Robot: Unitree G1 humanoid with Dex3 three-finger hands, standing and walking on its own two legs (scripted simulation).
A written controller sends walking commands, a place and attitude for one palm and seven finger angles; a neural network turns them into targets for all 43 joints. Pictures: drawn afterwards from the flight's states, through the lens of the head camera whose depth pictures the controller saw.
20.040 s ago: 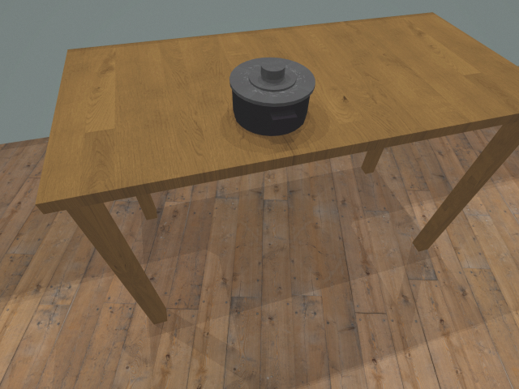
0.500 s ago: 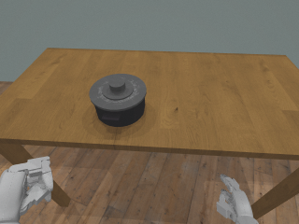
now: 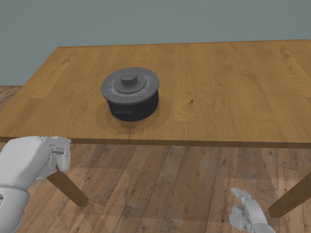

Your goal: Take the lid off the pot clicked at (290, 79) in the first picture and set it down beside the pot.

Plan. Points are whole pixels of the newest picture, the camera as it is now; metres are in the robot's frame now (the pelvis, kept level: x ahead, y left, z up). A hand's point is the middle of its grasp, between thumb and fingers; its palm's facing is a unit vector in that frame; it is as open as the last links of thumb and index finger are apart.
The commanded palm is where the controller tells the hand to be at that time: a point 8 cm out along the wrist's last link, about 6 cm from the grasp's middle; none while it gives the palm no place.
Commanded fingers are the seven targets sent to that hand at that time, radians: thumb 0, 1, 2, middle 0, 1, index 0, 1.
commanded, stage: reach forward and open the fingers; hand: left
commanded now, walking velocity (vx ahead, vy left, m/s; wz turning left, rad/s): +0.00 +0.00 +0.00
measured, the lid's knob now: (129, 77) +0.51 +0.16 +0.13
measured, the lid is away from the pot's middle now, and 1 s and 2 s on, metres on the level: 0.00 0.00 0.00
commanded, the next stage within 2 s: move the open hand above the knob in 0.86 s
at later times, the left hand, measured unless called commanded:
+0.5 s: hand (58, 154) +0.22 +0.24 +0.15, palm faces -0.16 -0.07 -0.98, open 7.0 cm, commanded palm +0.20 +0.24 +0.24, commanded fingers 0.00 -0.30 1.59 -0.89 -0.15 -0.89 -0.15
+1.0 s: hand (60, 122) +0.27 +0.24 +0.19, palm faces -0.08 -0.10 -0.99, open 10.0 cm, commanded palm +0.25 +0.23 +0.27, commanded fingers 0.00 -0.34 1.55 -0.85 -0.08 -0.85 -0.08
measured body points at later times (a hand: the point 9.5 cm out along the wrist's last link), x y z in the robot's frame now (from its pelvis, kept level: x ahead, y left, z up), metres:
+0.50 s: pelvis -0.03 -0.02 +0.01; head -0.03 -0.06 +0.45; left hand +0.22 +0.24 +0.21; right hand +0.22 -0.22 -0.07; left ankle +0.05 +0.08 -0.73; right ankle +0.00 -0.12 -0.73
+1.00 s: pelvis -0.03 -0.01 +0.01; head -0.04 -0.06 +0.45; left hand +0.27 +0.25 +0.24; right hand +0.20 -0.22 -0.08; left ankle +0.05 +0.08 -0.73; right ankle +0.00 -0.12 -0.73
